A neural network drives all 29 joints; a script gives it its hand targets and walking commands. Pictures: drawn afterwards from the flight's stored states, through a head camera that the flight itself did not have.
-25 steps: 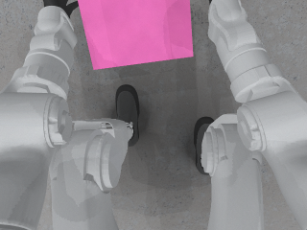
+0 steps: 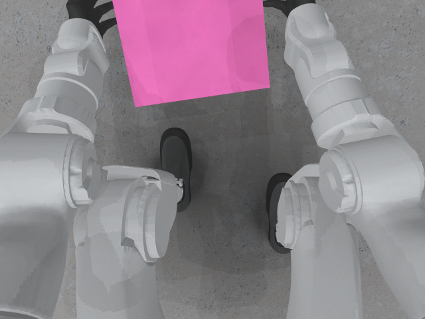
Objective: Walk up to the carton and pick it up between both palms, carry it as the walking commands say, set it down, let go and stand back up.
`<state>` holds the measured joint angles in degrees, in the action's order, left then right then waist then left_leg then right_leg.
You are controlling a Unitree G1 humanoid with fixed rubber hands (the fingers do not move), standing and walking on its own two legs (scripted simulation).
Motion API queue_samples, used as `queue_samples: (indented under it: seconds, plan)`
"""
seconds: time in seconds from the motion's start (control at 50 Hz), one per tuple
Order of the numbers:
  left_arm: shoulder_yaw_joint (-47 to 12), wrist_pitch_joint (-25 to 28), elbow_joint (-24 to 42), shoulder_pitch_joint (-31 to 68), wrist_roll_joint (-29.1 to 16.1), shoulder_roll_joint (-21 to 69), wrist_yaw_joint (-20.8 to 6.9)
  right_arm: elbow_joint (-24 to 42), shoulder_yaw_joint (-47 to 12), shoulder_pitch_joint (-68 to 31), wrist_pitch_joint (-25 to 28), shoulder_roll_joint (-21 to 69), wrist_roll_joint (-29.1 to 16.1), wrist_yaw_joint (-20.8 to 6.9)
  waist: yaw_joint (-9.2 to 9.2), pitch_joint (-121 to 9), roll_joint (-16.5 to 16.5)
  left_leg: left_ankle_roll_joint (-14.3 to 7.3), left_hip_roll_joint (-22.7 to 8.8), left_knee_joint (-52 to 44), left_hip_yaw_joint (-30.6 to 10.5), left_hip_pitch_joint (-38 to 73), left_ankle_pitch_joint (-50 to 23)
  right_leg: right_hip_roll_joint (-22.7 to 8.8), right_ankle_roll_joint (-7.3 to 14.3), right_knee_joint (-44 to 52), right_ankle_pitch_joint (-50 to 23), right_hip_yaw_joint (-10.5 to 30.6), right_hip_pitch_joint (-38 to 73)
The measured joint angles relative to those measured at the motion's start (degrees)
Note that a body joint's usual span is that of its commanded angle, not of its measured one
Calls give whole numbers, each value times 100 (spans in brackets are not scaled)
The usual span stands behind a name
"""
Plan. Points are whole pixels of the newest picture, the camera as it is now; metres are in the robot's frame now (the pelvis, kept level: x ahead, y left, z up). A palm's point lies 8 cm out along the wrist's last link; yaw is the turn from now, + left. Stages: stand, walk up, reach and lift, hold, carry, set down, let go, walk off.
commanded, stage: reach and lift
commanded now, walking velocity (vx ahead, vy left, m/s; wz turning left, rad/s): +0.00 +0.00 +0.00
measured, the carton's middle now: (196, 35) +0.50 +0.11 -0.28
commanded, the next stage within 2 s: none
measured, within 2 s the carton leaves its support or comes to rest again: leaves its support in 0.12 s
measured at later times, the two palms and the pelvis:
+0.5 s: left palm (84, 24) +0.48 +0.24 -0.15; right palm out of the picture +0.56 -0.05 -0.11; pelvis +0.00 -0.01 +0.02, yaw -1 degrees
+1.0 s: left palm (58, 22) +0.47 +0.25 -0.11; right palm out of the picture +0.54 -0.03 -0.08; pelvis -0.01 +0.01 +0.04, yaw -2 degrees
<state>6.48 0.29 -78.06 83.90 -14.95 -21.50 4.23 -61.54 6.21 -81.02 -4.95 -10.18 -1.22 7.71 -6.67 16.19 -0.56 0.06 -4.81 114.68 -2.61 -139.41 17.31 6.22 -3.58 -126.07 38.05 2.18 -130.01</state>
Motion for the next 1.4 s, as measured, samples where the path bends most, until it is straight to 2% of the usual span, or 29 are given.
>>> queue_samples:
  seconds: [0.16, 0.3, 0.44, 0.6, 0.68, 0.78, 0.88, 0.94, 0.98, 1.16, 1.3, 1.4]
  plan:
    - [-247, -234, 271, -107, -158, 69, 143, 312, -124, 236, -169, -14, -182, 210, 28, -172, -60, 31, 17, -42, -12, -16, -25, 7, 10, 31, -34, -2, -42]
    - [-43, -364, 737, -208, -12, 167, 237, 548, -93, 147, -289, -92, -337, 301, -29, -17, -205, 216, 113, -111, -140, 311, -30, 81, 56, 117, -140, -44, 198]
    - [199, -697, 1277, -690, 290, 343, 317, 380, 230, 9, -506, 34, -83, 304, -27, -396, -476, 326, 195, -184, -243, 386, 26, 120, 103, 239, -161, -101, 243]
    - [497, -1209, 1811, -1126, 923, 699, 876, 325, 868, 168, -602, 313, 458, 123, 40, -1045, -678, 337, 280, -277, -305, 286, 113, 130, 76, 446, -117, -116, 197]
    - [748, -1345, 2095, -1270, 1223, 827, 916, 503, 1148, 312, -597, 462, 718, 40, 16, -1230, -636, 286, 301, -343, -287, 205, 120, 150, 17, 563, -147, -72, 131]
    - [926, -1492, 2508, -1449, 1369, 977, 928, 934, 1180, 639, -651, 571, 764, 42, -49, -1337, -516, 224, 338, -402, -228, 141, 104, 139, -61, 637, -156, 5, 90]
    - [959, -1598, 2982, -1464, 1346, 1106, 1068, 1504, 1127, 769, -764, 598, 681, 180, -141, -863, -402, 230, 415, -441, -198, 482, 100, 116, -100, 659, -139, 63, 434]
    - [1000, -1688, 3278, -1425, 1325, 1171, 1150, 1801, 1173, 721, -836, 666, 705, 378, -162, -494, -384, 268, 478, -489, -221, 765, 97, 100, -91, 701, -139, 60, 710]
    - [1042, -1770, 3466, -1386, 1341, 1203, 1204, 1941, 1231, 674, -852, 724, 755, 471, -157, -270, -405, 299, 511, -531, -248, 954, 103, 91, -72, 744, -142, 42, 893]
    - [1129, -2066, 4167, -1393, 1492, 1397, 1334, 2439, 1337, 689, -1021, 696, 764, 279, -187, 555, -350, 362, 573, -683, -347, 1763, 130, 51, 11, 924, -121, -54, 1717]
    - [1168, -2232, 4552, -1257, 1410, 1354, 1353, 2841, 1222, 598, -1169, 694, 685, 388, -153, 1439, -190, 362, 558, -762, -328, 2560, 129, 65, 6, 988, -143, -27, 2483]
    - [1252, -2370, 4567, -1304, 1419, 1415, 1344, 2916, 1135, 695, -1354, 693, 598, 481, -86, 1379, -220, 363, 557, -839, -346, 2733, 54, 75, 1, 1063, -231, -39, 2636]
